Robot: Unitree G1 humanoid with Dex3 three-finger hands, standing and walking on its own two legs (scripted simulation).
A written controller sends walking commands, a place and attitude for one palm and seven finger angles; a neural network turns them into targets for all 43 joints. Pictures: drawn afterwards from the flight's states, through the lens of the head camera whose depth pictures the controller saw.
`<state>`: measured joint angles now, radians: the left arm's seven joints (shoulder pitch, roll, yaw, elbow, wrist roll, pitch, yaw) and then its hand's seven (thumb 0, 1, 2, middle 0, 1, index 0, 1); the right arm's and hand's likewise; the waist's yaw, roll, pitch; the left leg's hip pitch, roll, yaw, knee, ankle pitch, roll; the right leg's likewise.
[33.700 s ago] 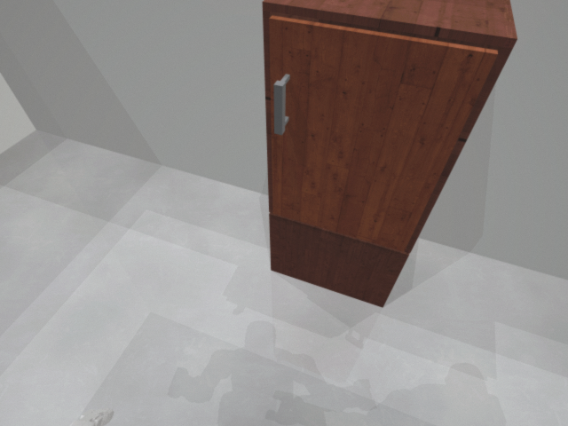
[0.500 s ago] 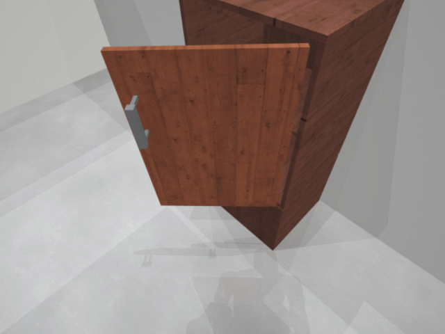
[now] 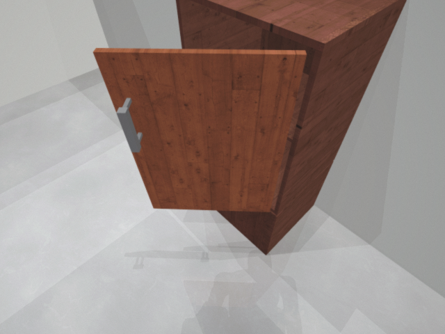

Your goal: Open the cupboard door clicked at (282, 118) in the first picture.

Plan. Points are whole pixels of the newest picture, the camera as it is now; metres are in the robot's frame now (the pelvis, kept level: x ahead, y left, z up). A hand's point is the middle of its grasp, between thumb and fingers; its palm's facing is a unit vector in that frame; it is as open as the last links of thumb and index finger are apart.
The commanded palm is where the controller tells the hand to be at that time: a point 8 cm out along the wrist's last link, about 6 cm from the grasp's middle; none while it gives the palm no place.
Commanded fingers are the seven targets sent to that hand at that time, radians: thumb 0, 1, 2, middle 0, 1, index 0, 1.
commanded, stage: look again from close up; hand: left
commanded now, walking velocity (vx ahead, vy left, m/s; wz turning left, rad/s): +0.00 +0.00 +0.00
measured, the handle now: (132, 125) +0.55 +0.25 +0.05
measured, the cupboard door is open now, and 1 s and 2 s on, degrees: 44 44 44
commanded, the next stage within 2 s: raise the hand with hooked fingers in 0.04 s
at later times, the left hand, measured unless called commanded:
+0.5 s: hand (130, 305) +0.17 +0.17 -0.02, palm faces -0.02 -1.00 -0.01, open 8.3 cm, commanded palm +0.13 +0.25 -0.04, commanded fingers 0.00 0.46 0.71 -0.23 -0.58 -0.23 -0.58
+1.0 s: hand (86, 292) +0.18 +0.25 +0.00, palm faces +0.03 -1.00 -0.06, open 11.3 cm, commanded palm +0.15 +0.29 +0.00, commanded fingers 0.00 -0.13 0.46 -0.27 -0.96 -0.27 -0.96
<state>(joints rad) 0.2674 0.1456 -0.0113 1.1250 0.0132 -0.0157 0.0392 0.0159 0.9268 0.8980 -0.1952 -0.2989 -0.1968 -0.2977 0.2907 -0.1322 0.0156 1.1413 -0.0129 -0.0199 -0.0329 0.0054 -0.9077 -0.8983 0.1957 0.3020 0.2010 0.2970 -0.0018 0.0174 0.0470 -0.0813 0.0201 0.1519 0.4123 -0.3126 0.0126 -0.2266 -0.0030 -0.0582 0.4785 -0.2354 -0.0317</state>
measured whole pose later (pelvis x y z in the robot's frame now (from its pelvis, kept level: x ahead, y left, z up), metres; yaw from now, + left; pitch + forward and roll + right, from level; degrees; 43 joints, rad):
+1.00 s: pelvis -0.04 +0.00 -0.05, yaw +4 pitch +11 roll -1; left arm 0.24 0.32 0.31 0.14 -0.35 -0.32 -0.42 0.01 0.09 0.56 -0.25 -0.82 -0.25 -0.82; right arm 0.32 -0.24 0.05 0.58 0.03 -0.24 -0.04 0.02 -0.90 -0.90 0.20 0.30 0.21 0.30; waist -0.02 0.03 -0.08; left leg -0.67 0.04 0.06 0.97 -0.49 0.03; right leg -0.73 -0.04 -0.14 0.90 -0.37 -0.03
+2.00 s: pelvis -0.02 +0.02 -0.02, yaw +3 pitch +7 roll -2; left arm -0.08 0.44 0.44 0.40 -0.35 -0.18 -0.56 -0.01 -0.50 0.30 -0.29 -1.20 -0.30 -1.20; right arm 0.30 -0.30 0.05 0.57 0.04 -0.20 -0.07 0.02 -0.90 -0.90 0.20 0.30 0.21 0.30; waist 0.00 0.02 -0.05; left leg -0.44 0.02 0.08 0.73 -0.42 0.04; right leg -0.50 -0.03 -0.11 0.67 -0.29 -0.01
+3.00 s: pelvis -0.04 +0.01 -0.03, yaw +3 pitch +12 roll -1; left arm -0.56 0.59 0.49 0.94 -0.25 -0.29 -0.59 -0.01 -0.50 0.30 -0.30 -1.20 -0.30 -1.20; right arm 0.37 -0.32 0.06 0.61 0.04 -0.10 -0.07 0.01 -0.90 -0.90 0.20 0.30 0.21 0.30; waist -0.07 0.00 -0.05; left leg -0.59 0.04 0.08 0.80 -0.42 0.03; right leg -0.65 -0.02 -0.11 0.73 -0.28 -0.03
